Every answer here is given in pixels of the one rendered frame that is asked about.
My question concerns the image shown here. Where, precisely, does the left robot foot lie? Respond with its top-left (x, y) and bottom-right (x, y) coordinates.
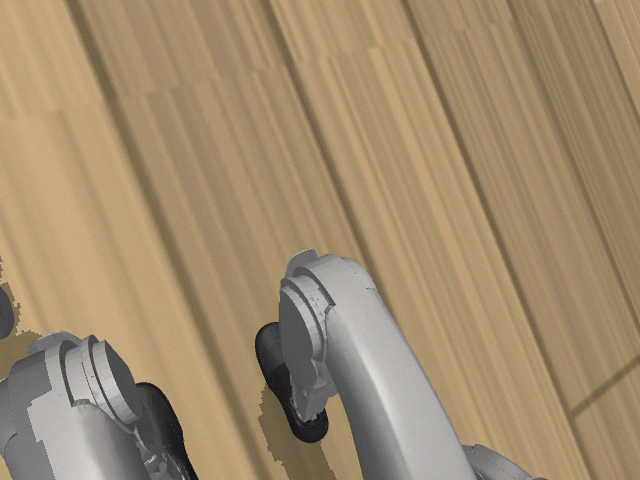
top-left (136, 382), bottom-right (199, 480)

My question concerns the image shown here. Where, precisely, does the right robot hand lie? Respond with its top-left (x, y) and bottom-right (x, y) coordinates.
top-left (459, 439), bottom-right (534, 480)

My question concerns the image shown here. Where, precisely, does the right robot foot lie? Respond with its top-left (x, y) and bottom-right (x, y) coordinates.
top-left (255, 322), bottom-right (328, 443)

